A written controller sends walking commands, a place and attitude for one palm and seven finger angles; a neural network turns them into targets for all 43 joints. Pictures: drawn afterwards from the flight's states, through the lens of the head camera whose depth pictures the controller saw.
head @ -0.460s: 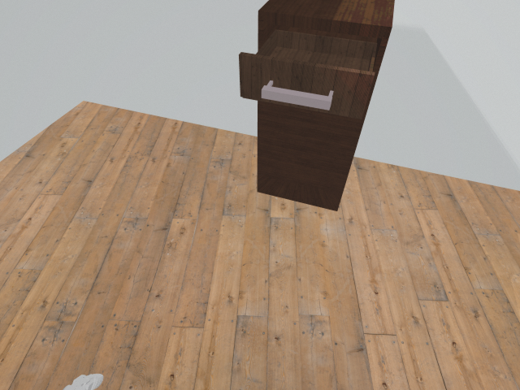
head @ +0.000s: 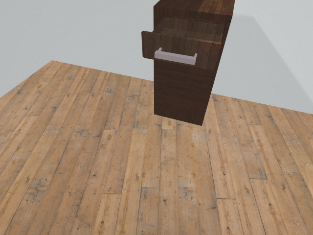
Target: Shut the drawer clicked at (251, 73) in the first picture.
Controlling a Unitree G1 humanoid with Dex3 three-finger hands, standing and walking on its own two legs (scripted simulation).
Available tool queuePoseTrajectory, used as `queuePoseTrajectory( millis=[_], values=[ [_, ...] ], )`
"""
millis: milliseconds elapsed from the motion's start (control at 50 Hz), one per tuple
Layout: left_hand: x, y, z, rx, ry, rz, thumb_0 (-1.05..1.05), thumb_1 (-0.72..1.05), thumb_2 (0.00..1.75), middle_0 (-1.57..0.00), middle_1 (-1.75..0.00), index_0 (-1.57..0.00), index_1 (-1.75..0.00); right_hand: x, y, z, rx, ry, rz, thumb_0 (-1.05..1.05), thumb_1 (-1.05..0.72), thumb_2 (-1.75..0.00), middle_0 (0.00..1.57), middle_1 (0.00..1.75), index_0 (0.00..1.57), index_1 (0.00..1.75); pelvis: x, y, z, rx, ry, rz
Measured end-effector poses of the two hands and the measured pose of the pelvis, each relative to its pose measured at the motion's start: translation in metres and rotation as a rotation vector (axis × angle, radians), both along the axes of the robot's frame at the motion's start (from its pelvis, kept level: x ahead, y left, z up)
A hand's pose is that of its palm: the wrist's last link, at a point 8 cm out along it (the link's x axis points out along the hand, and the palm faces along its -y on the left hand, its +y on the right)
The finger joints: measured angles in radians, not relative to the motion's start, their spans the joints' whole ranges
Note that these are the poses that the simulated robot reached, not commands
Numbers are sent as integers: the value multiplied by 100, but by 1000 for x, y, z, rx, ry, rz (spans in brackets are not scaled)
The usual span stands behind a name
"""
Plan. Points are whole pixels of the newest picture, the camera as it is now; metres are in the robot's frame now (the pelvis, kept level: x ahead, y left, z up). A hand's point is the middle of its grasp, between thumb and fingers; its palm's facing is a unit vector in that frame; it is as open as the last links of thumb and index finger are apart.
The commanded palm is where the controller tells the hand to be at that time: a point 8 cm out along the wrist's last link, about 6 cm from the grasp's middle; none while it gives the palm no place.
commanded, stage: stand and wait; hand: left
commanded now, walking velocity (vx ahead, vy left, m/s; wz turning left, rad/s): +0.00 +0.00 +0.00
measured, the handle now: (176, 55) +0.90 -0.04 +0.01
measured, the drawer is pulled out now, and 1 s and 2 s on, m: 0.26 0.26 0.26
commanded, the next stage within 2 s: look at it before walking up in 0.36 s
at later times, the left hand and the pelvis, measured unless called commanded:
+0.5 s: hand out of the picture +0.08 +0.24 -0.15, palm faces -0.04 -0.94 -0.33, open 7.4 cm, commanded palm none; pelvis +0.00 +0.00 +0.00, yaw +0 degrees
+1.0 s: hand out of the picture +0.07 +0.24 -0.15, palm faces -0.03 -0.94 -0.33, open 7.4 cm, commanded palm none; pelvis +0.01 +0.00 +0.00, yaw +0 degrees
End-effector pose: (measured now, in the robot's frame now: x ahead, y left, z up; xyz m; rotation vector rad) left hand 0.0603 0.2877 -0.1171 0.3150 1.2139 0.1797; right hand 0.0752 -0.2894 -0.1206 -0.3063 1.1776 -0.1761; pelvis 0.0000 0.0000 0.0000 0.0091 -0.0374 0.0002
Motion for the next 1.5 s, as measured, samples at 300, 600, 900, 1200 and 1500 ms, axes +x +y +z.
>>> queuePoseTrajectory(
  millis=[300, 600, 900, 1200, 1500],
  values=[
    [-3, -3, -1, 2, 20, 3, 0, 91, 90, -21, -30, -20, -30, -30, -7, -3, -1, 77, -40, 1, -91, -90, 20, 30, 20, 30, -2, -5, 2, -3, 2, -5],
    [17, -3, 1, -3, -18, -10, 0, 91, 90, -21, -30, -20, -30, -12, 0, -1, 7, 38, -32, 1, -91, -90, 20, 30, 20, 30, 3, -2, 3, -2, 6, -8],
    [12, 0, 0, -1, 6, 6, 0, 91, 90, -21, -30, -20, -30, 0, 1, 2, 0, 32, -21, 1, -91, -90, 20, 30, 20, 30, 9, -1, 4, -2, 7, -6],
    [3, -8, -7, -20, 39, 23, 0, 91, 90, -20, -30, -20, -30, -4, 8, -4, 16, 45, -34, 1, -91, -90, 20, 30, 20, 30, 16, -2, 1, -4, 3, -22],
    [45, -81, -32, -101, 173, -60, 0, 91, 90, -20, -30, -20, -30, -77, 29, -49, 167, 251, -279, 0, -91, -90, 20, 30, 20, 30, 80, -35, -21, 24, 10, -160]
  ],
)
